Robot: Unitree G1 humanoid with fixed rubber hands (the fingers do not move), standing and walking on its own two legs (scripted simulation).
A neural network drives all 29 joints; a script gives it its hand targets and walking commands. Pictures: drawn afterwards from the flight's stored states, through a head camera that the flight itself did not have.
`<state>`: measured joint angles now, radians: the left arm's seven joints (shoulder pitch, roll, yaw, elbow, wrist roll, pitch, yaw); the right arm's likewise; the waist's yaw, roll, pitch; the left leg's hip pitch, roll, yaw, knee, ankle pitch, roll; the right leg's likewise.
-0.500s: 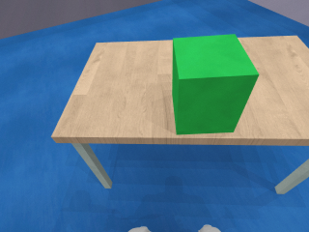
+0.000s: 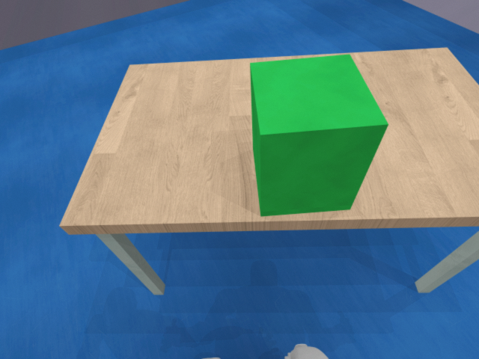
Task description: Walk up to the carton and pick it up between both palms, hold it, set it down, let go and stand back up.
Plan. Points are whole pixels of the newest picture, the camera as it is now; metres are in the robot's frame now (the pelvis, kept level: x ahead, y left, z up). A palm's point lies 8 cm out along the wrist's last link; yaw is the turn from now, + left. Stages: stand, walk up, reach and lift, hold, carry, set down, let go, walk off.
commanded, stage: walk up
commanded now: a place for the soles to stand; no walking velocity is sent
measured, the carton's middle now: (302, 140) +0.55 -0.09 +0.02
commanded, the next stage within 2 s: none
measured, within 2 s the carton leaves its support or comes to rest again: neither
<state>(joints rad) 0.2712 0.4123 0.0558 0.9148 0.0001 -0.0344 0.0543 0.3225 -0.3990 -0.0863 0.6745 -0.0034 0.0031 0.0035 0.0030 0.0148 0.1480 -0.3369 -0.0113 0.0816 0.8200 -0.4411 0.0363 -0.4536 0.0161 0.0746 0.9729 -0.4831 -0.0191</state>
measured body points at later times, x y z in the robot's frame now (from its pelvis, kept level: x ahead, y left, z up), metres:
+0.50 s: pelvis +0.01 +0.00 +0.00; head +0.05 -0.02 +0.45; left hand +0.06 +0.32 -0.10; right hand +0.09 -0.32 -0.11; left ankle +0.01 +0.13 -0.68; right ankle +0.04 -0.12 -0.70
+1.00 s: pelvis +0.03 +0.08 +0.00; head +0.06 +0.09 +0.45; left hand +0.09 +0.40 -0.12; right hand +0.10 -0.24 -0.09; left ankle +0.03 +0.13 -0.70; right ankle +0.03 -0.08 -0.67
